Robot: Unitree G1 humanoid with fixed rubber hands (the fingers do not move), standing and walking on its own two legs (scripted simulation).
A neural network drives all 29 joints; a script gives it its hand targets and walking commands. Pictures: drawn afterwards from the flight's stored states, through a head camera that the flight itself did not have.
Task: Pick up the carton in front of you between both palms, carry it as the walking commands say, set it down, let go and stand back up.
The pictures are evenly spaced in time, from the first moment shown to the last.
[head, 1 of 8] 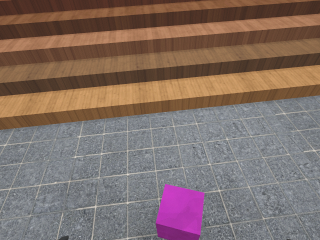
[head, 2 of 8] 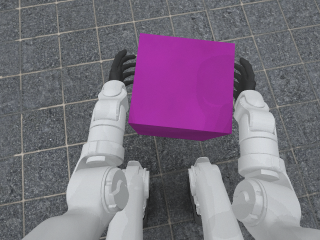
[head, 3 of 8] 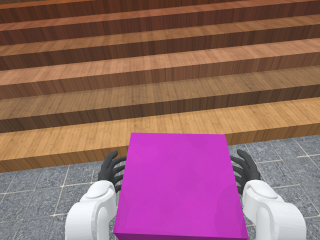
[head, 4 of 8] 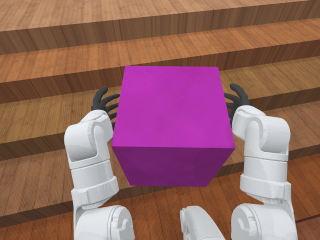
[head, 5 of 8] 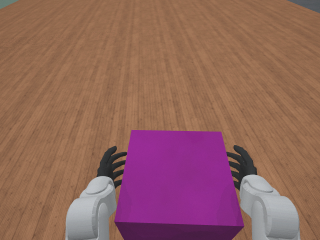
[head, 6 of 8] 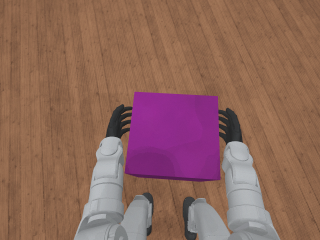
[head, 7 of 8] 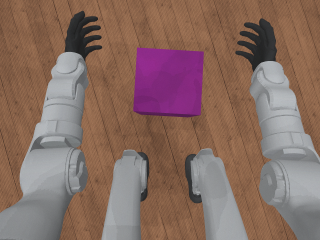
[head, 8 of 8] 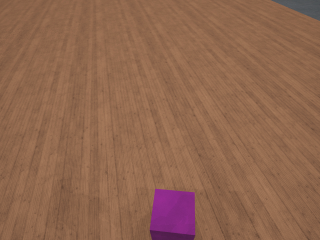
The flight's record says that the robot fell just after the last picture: no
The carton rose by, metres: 2.17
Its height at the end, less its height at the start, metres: +1.41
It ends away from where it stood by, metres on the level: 5.12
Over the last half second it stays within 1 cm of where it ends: yes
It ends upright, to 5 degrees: yes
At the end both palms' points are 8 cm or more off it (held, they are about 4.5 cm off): yes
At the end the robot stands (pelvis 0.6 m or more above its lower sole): yes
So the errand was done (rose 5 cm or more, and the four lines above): yes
